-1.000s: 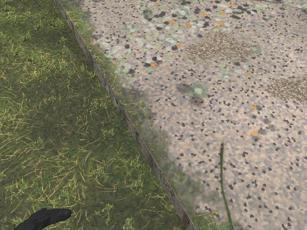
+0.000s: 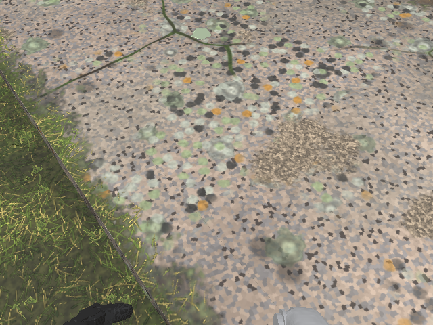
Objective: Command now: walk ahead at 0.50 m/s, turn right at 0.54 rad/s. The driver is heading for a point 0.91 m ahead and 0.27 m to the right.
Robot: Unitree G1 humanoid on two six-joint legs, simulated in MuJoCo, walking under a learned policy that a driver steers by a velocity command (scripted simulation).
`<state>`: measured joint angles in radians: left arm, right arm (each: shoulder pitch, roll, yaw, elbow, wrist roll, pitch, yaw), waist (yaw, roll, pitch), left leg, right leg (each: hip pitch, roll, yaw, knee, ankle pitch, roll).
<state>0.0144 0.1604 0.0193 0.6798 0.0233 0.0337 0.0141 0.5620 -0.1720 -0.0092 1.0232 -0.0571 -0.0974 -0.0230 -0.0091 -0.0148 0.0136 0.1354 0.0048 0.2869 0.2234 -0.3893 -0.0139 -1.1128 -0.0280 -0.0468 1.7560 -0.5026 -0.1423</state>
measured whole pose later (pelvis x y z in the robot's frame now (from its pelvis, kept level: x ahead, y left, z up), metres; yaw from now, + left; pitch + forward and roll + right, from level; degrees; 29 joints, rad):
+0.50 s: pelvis +0.35 -0.09 +0.11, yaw -18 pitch +4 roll +2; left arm 0.50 0.19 0.01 0.97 0.08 -0.13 -0.08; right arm 0.02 -0.20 0.04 0.64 -0.05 -0.10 0.03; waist 0.06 0.00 -0.07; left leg -0.97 0.03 -0.10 1.15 -0.03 0.01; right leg -0.15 0.18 0.14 0.54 -0.42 -0.17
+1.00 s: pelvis +0.64 -0.20 +0.12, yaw -35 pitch +4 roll +3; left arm 0.05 0.22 0.01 0.80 0.03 -0.06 -0.08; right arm 0.44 -0.20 -0.02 0.96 -0.03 -0.13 0.03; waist -0.11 -0.02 -0.07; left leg 0.00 -0.01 0.18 0.22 -0.27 0.00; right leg -0.68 -0.09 0.02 0.69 -0.04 -0.04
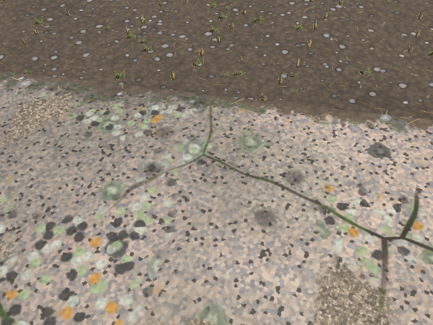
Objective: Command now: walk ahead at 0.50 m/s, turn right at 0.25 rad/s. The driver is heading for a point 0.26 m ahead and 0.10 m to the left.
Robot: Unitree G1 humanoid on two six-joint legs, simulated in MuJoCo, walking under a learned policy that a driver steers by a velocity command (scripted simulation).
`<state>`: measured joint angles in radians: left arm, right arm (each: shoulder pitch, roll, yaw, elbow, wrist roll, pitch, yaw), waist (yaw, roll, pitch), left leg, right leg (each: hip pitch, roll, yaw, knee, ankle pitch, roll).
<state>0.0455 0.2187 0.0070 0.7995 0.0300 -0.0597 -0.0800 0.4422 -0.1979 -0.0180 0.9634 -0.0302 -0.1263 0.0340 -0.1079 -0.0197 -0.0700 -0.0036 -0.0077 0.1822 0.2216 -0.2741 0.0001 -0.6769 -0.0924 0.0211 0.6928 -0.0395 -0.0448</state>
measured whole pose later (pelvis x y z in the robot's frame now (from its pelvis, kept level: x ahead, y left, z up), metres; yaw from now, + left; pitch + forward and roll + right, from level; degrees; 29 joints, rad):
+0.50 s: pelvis +0.20 -0.02 -0.01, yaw +1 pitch +2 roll -2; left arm 0.22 0.23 0.05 0.97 0.00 -0.05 0.02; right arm 0.11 -0.23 -0.04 0.87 -0.02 -0.03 -0.02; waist 0.03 0.03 -0.01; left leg -0.42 0.05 -0.01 0.52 -0.13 0.00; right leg -0.23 0.02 -0.08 0.49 -0.29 -0.01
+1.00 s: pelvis +0.23 +0.00 -0.01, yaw +1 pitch -1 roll +0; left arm 0.22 0.20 0.04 1.11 0.00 0.00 0.05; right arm 0.08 -0.20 -0.06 1.01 0.00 0.02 -0.03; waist 0.02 0.01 0.05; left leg -0.31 -0.01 0.02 0.55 -0.22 0.02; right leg -0.13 -0.04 -0.05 0.52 -0.37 0.02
